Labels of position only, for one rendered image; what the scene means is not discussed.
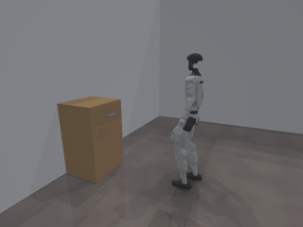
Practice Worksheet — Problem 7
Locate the left robot upper arm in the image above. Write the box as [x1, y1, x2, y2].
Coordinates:
[185, 76, 196, 105]

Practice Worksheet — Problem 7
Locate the left robot forearm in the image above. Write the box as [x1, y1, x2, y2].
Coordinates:
[177, 98, 192, 128]

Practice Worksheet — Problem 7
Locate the handle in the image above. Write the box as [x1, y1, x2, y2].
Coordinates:
[104, 113, 117, 118]

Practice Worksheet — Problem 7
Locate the drawer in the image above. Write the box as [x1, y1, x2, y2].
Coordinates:
[92, 102, 120, 129]

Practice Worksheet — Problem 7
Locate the right robot shin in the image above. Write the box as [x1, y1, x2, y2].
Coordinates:
[186, 147, 198, 176]

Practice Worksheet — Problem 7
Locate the cabinet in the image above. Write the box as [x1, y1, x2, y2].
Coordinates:
[57, 96, 124, 183]

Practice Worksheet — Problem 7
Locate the robot left hand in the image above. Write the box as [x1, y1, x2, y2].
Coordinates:
[170, 126, 184, 146]

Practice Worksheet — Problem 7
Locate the robot right thigh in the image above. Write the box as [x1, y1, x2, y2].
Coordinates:
[185, 117, 200, 152]

